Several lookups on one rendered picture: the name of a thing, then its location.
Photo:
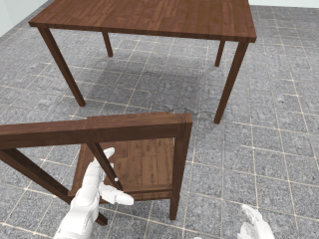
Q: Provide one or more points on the table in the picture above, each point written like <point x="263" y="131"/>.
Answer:
<point x="218" y="20"/>

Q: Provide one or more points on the robot right hand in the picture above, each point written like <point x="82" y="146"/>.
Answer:
<point x="261" y="229"/>

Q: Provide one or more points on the robot left hand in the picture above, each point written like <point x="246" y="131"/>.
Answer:
<point x="95" y="176"/>

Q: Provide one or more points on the left robot forearm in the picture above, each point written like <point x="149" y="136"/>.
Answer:
<point x="78" y="222"/>

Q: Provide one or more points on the chair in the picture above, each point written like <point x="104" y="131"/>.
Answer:
<point x="147" y="164"/>

